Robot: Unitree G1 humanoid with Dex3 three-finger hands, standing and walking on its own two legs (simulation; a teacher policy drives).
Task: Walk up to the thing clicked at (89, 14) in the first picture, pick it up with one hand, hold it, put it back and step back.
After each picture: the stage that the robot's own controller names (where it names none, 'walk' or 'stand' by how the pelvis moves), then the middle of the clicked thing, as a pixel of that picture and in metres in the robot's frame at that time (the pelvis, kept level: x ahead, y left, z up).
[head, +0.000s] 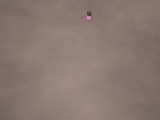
stand; (89, 15) +2.03 -0.08 -0.72
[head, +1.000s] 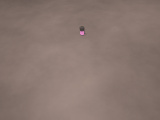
walk; (82, 30) +1.90 +0.19 -0.70
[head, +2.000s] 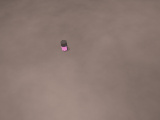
walk; (64, 45) +1.28 +0.31 -0.71
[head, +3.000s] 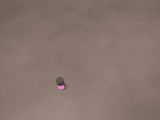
walk; (60, 83) +0.82 +0.29 -0.72
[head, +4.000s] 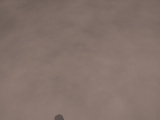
walk; out of the picture +0.49 +0.25 -0.72
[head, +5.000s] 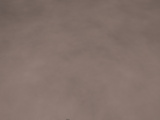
stand; out of the picture +0.44 +0.11 -0.70
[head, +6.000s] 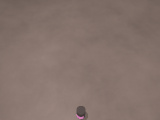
stand; (80, 112) +0.45 +0.02 -0.70
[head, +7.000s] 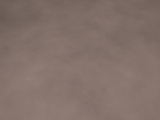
stand; out of the picture +0.45 +0.08 -0.72
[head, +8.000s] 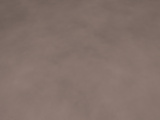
stand; out of the picture +0.41 +0.15 -0.72
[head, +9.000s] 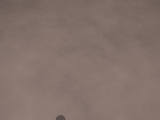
walk; out of the picture +0.45 +0.08 -0.70
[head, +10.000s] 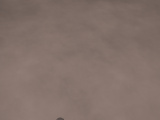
walk; out of the picture +0.47 +0.10 -0.70
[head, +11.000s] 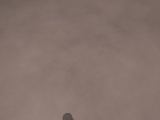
stand; out of the picture +0.39 +0.09 -0.68
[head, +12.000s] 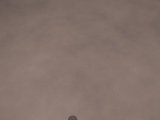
stand; out of the picture +0.41 +0.09 -0.69
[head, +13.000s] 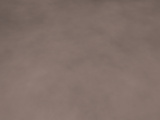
stand; out of the picture +0.38 +0.10 -0.72
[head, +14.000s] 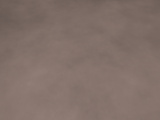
stand; out of the picture +0.38 +0.10 -0.72
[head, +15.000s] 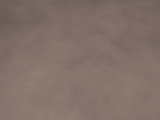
stand; out of the picture +0.37 +0.10 -0.73
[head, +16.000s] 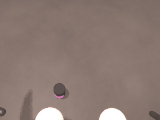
go down; (59, 91) +0.42 +0.11 -0.49
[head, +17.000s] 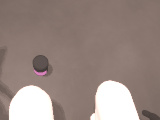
go down; (40, 66) +0.45 +0.14 -0.31
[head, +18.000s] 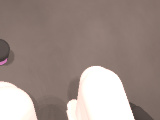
close in; out of the picture +0.44 +0.17 -0.24
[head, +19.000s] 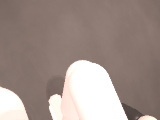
close; out of the picture +0.44 +0.19 -0.24
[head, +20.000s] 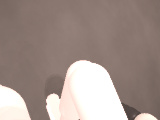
lift; out of the picture +0.44 +0.20 -0.24
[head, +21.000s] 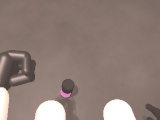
lift; (67, 88) +0.41 +0.09 -0.44
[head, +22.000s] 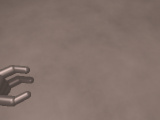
go down; out of the picture +0.35 +0.07 -0.64
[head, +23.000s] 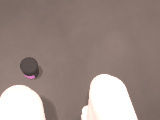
go down; (30, 68) +0.42 +0.13 -0.29
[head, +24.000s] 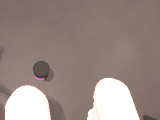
go down; (41, 71) +0.42 +0.12 -0.31
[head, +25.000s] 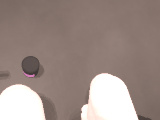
close in; (30, 67) +0.42 +0.13 -0.29
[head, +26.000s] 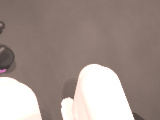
lift; (1, 60) +0.41 +0.16 -0.25
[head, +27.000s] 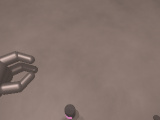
hold; (70, 112) +0.38 +0.08 -0.55
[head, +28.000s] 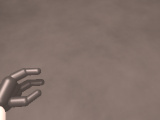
stand; out of the picture +0.34 +0.08 -0.67
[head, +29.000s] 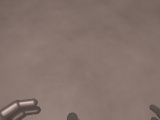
go down; out of the picture +0.37 +0.07 -0.61
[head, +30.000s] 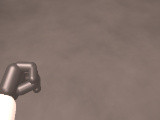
crouch; out of the picture +0.36 +0.07 -0.64
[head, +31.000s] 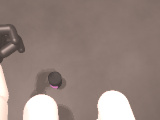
crouch; (55, 80) +0.42 +0.10 -0.40
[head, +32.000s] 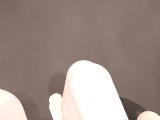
lower; out of the picture +0.41 +0.16 -0.24
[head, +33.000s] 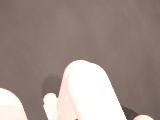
lower; out of the picture +0.41 +0.17 -0.24
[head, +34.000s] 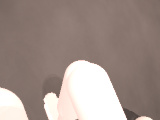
lower; out of the picture +0.42 +0.17 -0.24
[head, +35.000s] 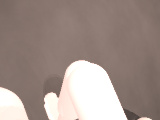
lower; out of the picture +0.42 +0.17 -0.24
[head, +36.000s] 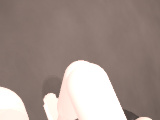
open; out of the picture +0.41 +0.17 -0.24
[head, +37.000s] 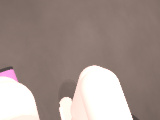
stand; (8, 84) +0.33 +0.12 -0.28
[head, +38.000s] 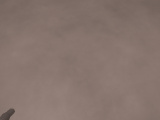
stand; out of the picture +0.27 +0.09 -0.62
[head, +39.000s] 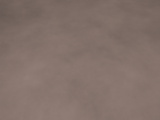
stand; out of the picture +0.27 +0.09 -0.69
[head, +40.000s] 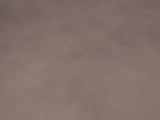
stand; out of the picture +0.26 +0.09 -0.69
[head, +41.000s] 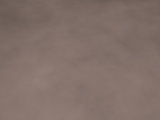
stand; out of the picture +0.26 +0.09 -0.74
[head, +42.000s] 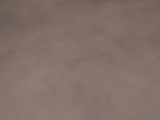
stand; out of the picture +0.26 +0.11 -0.75
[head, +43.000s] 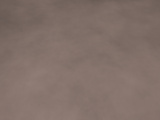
stand; out of the picture +0.25 +0.12 -0.75
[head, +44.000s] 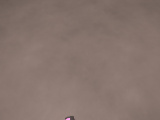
walk; out of the picture +0.35 +0.13 -0.72
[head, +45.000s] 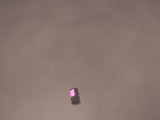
walk; (74, 96) +0.60 +0.14 -0.73
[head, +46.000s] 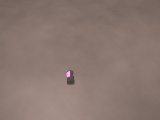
stand; (70, 77) +0.88 +0.13 -0.73
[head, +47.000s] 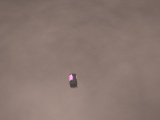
stand; (73, 80) +0.87 +0.12 -0.74
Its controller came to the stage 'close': yes
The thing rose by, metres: 0.01
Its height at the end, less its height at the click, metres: -0.02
